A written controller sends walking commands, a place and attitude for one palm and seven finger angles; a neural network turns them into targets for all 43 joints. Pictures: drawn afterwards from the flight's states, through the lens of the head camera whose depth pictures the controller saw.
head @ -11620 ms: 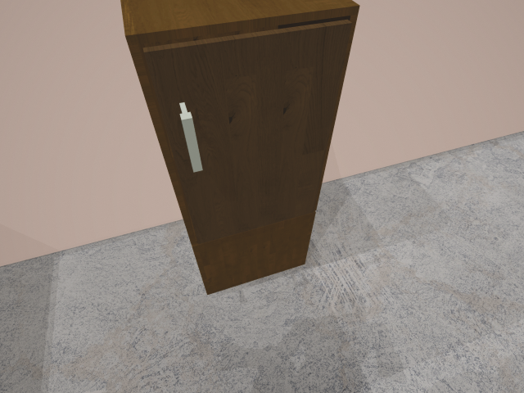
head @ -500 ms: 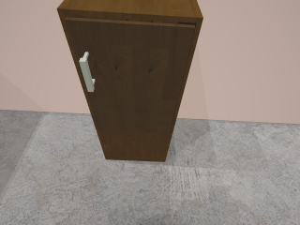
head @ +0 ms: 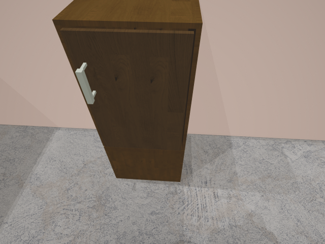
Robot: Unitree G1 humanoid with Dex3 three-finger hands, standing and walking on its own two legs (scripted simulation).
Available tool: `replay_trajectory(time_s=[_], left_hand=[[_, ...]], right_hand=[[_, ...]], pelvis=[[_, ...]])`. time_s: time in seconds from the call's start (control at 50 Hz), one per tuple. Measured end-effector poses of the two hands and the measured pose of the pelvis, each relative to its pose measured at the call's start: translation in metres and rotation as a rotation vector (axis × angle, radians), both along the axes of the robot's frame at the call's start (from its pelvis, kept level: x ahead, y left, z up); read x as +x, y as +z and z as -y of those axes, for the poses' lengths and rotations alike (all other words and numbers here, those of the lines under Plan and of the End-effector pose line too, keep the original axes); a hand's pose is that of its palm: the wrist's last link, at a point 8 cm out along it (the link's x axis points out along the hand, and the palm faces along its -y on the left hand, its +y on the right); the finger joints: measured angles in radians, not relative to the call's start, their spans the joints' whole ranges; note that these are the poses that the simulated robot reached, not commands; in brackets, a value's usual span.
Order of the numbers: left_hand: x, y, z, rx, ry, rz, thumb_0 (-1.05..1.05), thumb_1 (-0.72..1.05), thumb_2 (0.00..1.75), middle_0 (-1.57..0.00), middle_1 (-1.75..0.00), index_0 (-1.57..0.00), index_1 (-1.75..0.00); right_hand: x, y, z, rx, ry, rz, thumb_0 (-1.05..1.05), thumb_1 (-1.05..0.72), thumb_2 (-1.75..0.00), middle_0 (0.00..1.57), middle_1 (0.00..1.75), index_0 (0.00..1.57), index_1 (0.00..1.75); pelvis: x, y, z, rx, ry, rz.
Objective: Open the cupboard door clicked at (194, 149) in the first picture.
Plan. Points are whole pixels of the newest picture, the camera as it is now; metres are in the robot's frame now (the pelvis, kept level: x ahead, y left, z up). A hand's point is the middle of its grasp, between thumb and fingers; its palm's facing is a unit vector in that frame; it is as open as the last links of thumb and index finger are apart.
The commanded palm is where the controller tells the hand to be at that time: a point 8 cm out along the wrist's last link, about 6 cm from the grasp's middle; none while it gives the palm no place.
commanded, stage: come to a stop and stand still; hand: left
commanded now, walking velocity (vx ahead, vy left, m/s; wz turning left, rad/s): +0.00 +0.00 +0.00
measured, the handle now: (87, 83) +0.59 +0.29 +0.06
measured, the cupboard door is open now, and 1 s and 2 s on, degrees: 0 0 0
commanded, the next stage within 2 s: look again from close up in 0.52 s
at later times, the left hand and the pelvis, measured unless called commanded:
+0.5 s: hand out of the picture +0.01 +0.19 -0.17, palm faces +0.06 -0.98 -0.19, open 7.3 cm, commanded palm none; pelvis +0.02 +0.02 +0.00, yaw +0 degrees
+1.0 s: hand out of the picture +0.02 +0.25 -0.18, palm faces -0.01 -0.98 -0.22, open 7.3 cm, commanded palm none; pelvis +0.00 +0.06 -0.01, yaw -2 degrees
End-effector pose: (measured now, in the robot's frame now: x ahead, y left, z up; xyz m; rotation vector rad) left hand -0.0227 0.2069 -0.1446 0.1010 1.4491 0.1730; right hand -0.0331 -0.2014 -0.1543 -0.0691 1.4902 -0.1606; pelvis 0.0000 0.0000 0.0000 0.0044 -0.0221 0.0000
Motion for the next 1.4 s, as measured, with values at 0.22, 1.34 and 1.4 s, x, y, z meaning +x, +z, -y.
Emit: replay_trajectory(time_s=[0.22,1.34,1.4], left_hand=[[-0.005,-0.003,0.004,-0.025,0.025,-0.024,0.0,0.91,0.9,-0.21,-0.3,-0.2,-0.3],[0.0,-0.004,-0.079,0.028,-0.077,-0.001,0.0,0.91,0.9,-0.2,-0.3,-0.2,-0.3],[0.001,-0.007,-0.076,0.018,-0.059,-0.007,0.0,0.91,0.9,-0.2,-0.3,-0.2,-0.3]], right_hand=[[0.042,0.005,0.011,-0.056,0.033,0.072,0.01,-0.92,-0.9,0.2,0.29,0.2,0.3],[0.03,0.008,-0.034,-0.052,0.043,0.114,0.0,-0.91,-0.9,0.2,0.29,0.2,0.3],[0.034,0.005,-0.032,-0.051,0.051,0.1,0.0,-0.91,-0.9,0.2,0.29,0.2,0.3]], pelvis=[[0.01,0.0,-0.006,0.003,-0.001,0.004],[-0.001,-0.005,-0.058,0.004,-0.038,-0.017],[0.006,-0.008,-0.058,0.002,-0.032,-0.019]])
